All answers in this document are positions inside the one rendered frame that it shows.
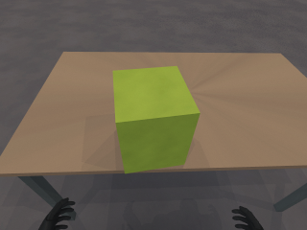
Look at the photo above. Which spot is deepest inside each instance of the left robot hand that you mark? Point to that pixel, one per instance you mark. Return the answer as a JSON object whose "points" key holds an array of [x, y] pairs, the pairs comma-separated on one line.
{"points": [[49, 223]]}

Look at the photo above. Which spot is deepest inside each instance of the right robot hand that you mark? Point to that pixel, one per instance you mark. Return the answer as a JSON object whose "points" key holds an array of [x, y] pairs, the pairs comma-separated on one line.
{"points": [[251, 222]]}

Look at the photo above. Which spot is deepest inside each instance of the carton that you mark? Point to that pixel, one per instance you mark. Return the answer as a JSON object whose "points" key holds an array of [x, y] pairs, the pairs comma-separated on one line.
{"points": [[155, 117]]}

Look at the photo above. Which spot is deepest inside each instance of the table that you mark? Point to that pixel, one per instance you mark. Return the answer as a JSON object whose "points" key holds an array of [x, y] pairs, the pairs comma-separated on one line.
{"points": [[253, 116]]}

